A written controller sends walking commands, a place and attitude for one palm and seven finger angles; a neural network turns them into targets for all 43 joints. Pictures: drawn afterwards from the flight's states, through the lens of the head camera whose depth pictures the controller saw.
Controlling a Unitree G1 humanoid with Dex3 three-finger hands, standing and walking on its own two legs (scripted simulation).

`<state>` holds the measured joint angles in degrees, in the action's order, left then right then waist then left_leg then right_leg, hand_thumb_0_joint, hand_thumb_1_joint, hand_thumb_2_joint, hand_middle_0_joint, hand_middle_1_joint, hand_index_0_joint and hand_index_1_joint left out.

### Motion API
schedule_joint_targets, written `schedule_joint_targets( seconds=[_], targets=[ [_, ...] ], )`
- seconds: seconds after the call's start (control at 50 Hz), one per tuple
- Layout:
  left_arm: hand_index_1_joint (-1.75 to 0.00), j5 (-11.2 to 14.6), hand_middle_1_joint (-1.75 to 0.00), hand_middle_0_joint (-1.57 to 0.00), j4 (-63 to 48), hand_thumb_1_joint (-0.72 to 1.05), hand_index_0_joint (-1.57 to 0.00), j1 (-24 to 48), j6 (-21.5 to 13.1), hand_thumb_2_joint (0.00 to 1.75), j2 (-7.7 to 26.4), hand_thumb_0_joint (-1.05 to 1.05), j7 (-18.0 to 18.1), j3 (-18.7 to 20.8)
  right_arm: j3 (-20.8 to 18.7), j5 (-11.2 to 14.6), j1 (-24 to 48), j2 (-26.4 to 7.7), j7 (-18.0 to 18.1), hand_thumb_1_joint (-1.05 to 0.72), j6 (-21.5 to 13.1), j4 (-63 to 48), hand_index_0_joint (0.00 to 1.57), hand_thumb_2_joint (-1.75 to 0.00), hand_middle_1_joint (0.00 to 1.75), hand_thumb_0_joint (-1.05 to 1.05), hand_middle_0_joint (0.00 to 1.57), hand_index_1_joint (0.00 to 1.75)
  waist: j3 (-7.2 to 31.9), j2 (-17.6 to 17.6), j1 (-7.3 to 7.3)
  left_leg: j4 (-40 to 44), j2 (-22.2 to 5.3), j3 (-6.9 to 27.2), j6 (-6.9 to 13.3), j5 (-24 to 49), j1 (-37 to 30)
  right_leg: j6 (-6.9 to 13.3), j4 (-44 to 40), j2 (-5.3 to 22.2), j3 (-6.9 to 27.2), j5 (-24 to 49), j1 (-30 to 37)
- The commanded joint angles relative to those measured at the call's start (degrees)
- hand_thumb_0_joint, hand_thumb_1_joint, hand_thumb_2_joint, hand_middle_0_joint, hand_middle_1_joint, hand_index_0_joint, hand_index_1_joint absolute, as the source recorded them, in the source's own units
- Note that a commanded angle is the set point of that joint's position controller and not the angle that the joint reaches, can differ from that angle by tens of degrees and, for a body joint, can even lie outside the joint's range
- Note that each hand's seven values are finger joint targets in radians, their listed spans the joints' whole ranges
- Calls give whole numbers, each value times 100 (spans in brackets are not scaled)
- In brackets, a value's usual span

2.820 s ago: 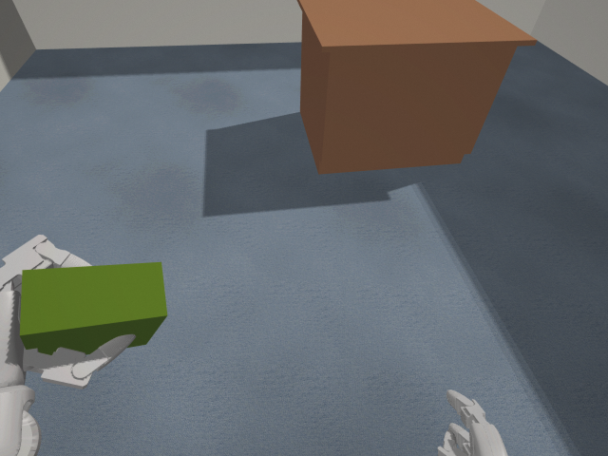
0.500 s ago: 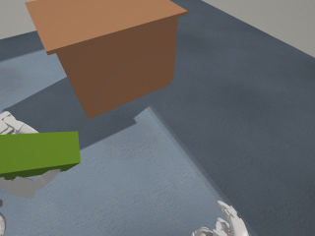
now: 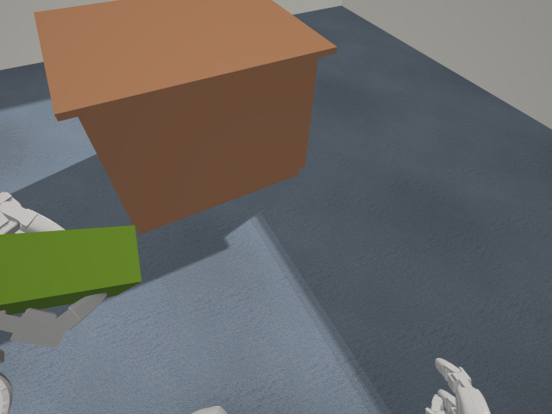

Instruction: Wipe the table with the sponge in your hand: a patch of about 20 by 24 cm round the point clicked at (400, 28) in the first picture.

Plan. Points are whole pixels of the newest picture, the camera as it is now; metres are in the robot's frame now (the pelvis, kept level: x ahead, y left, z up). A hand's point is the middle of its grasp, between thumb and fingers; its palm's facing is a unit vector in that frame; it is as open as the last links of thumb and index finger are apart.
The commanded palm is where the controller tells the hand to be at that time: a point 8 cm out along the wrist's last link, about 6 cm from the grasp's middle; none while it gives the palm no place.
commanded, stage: walk to a spot facing it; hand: left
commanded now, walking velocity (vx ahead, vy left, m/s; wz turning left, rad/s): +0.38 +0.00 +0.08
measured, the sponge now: (85, 269) +0.22 +0.22 +0.17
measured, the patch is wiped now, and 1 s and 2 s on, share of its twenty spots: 0.00 0.00 0.00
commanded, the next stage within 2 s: turn to face it in 1.18 s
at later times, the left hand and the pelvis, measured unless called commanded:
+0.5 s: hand (157, 177) +0.35 +0.18 +0.18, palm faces +0.47 -0.77 -0.43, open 9.3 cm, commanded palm +0.28 +0.23 +0.19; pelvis +0.14 -0.06 -0.01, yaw +4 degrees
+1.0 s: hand (135, 116) +0.44 +0.23 +0.20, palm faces +0.56 -0.72 -0.40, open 9.3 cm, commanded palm +0.37 +0.27 +0.19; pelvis +0.27 -0.04 +0.00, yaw +13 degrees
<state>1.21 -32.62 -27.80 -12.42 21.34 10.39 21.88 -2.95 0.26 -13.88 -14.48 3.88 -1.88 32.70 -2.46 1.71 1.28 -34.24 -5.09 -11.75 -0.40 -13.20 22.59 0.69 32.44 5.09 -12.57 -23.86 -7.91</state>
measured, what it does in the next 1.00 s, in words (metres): walks ahead: left foot, then right foot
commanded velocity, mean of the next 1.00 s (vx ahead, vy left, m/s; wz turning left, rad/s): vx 0.34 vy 0.00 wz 0.27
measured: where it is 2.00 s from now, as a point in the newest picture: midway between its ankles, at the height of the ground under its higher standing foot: (303, 374)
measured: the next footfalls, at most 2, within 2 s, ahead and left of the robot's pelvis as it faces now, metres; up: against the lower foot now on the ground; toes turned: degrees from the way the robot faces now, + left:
left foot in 0.02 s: +0.12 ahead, +0.13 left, +0.00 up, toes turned +12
right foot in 0.40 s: +0.23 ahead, -0.17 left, +0.00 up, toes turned -9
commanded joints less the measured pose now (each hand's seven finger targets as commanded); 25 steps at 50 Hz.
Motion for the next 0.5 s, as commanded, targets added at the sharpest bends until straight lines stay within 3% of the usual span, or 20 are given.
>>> schedule_joint_targets(
  seconds=[0.0, 0.02, 0.04, 0.06, 0.08, 0.12, 0.18, 0.22, 0.28, 0.32, 0.34, 0.36, 0.38, 0.4, 0.42, 0.46, 0.48],
  targets=[
    [-160, 34, -160, -120, -1326, 10, -120, 1131, -407, 130, 951, 0, 115, 473, -121, -30, 467, -494, 53, -90, -354, -857, 20, -90, 30, 0, 20, 30, 1251, -1866, -244, 1199, -1332, 2467, 931, 1102, -2900, -93, 2810, -20, 329, 343, -1882],
    [-160, 44, -160, -120, -1096, 10, -120, 1157, -494, 130, 1093, 0, 89, 518, 5, -68, 570, -383, -12, -90, -384, -872, 20, -90, 30, 0, 20, 30, 1173, -2146, -209, 1629, -2102, 3930, 1402, 1150, -2806, -71, 3821, -278, 871, -1170, -2603],
    [-160, -10, -160, -120, -1108, 10, -120, 1290, -460, 130, 1350, 0, 29, 642, 27, -89, 728, -370, -49, -90, -388, -791, 20, -90, 30, 0, 20, 30, 891, -1913, -222, 1823, -2297, 4086, 1570, 445, -2324, -96, 4278, 2, 1297, -977, -2925],
    [-160, 15, -160, -120, -1311, 10, -120, 1274, -472, 130, 1416, 0, 1, 757, -23, -16, 783, -309, -73, -90, -408, -732, 20, -90, 30, 0, 20, 30, 744, -1558, -172, 1725, -2224, 3840, 1608, 300, -2235, -117, 4334, 116, 1405, -852, -3190],
    [-160, 17, -160, -120, -1527, 10, -120, 1067, -477, 130, 1283, 0, -22, 749, -56, 8, 758, -322, -100, -90, -439, -689, 20, -90, 30, 0, 20, 30, 696, -1378, -162, 1694, -2053, 3228, 1513, 271, -2132, -169, 4290, 208, 1334, -633, -3353],
    [-160, 70, -160, -120, -1721, 10, -120, 427, -453, 130, 977, 0, -51, 689, -57, 19, 665, -281, -152, -90, -506, -650, 20, -90, 30, 0, 20, 30, 803, -1473, -95, 1716, -1680, 2212, 1235, 343, -1828, -223, 3796, 276, 1094, -157, -3176],
    [-160, 87, -160, -120, -1433, 10, -120, 78, -421, 130, 764, 0, -79, 677, -28, -1, 613, -254, -187, -90, -603, -626, 20, -90, 30, 0, 20, 30, 780, -1555, -115, 1873, -1406, 1359, 976, 421, -1239, -299, 2488, 213, 651, 376, -2324],
    [-160, 98, -160, -120, -953, 10, -120, 55, -385, 130, 645, 0, -98, 611, -17, 11, 585, -250, -131, -90, -614, -583, 20, -90, 30, 0, 20, 30, 652, -1516, -132, 1938, -1352, 981, 887, 260, -1023, -351, 1671, 102, 373, 513, -1836],
    [-160, 73, -160, -120, -527, 10, -120, 453, -318, 130, 585, 0, -136, 460, -9, 21, 580, -254, -22, -90, -595, -561, 20, -90, 30, 0, 20, 30, 474, -1342, -146, 1717, -1297, 805, 792, -98, -969, -401, 822, -100, 78, 626, -1335],
    [-160, 35, -160, -120, -329, 10, -120, 652, -259, 130, 615, 0, -140, 403, 3, 26, 597, -246, 28, -90, -553, -529, 20, -90, 30, 0, 20, 30, 538, -1162, -83, 997, -1104, 644, 638, -470, -839, -368, -27, -246, -118, 864, -602],
    [-160, 13, -160, -120, -312, 10, -120, 742, -197, 130, 671, 0, -129, 377, 30, 48, 601, -188, 52, -90, -518, -509, 20, -90, 30, 0, 20, 30, 727, -739, -48, 150, -863, 457, 534, -477, -672, -309, -411, -256, -31, 902, -23],
    [-160, -45, -160, -120, -407, 10, -120, 914, -142, 130, 760, 0, -113, 329, 58, 80, 532, -46, 53, -90, -481, -522, 20, -90, 30, 0, 20, 30, 925, 300, -44, -1375, -387, 189, 390, -732, -25, 29, -955, 421, 983, 543, 572],
    [-160, -68, -160, -120, -551, 10, -120, 1018, -116, 130, 1144, 0, -68, 545, 124, 58, 749, 53, 43, -90, -469, -652, 20, -90, 30, 0, 20, 30, 872, 1871, 45, -3190, 305, 250, 146, -2028, 1630, 718, -1549, 1835, 3444, 979, 1259],
    [-160, 14, -160, -120, -670, 10, -120, 1176, -157, 130, 1347, 0, -42, 823, 105, -12, 925, -155, 33, -90, -560, -614, 20, -90, 30, 0, 20, 30, 916, 1447, 109, -3838, 134, 1069, 108, -1862, 1695, 884, -1812, 2208, 3883, 474, 873],
    [-160, 50, -160, -120, -685, 10, -120, 976, -188, 130, 1319, 0, -96, 786, 47, 8, 824, -195, -1, -90, -551, -506, 20, -90, 30, 0, 20, 30, 781, 1278, 37, -4296, 27, 1260, 38, -1476, 1787, 911, -1880, 2181, 3883, 14, 732],
    [-160, 37, -160, -120, -1106, 10, -120, 887, -274, 130, 1366, 0, -148, 906, 37, 53, 971, -239, -66, -90, -399, -430, 20, -90, 30, 0, 20, 30, 683, 674, -40, -4465, -203, 1332, -98, -967, 1833, 848, -1729, 2039, 2665, 433, 484],
    [-160, 13, -160, -120, -1135, 10, -120, 640, -319, 130, 1253, 0, -134, 868, 41, 61, 1010, -221, -45, -90, -364, -455, 20, -90, 30, 0, 20, 30, 591, 493, -45, -4306, -227, 1245, -126, -878, 1790, 794, -1694, 1922, 2226, 910, 405]
  ],
)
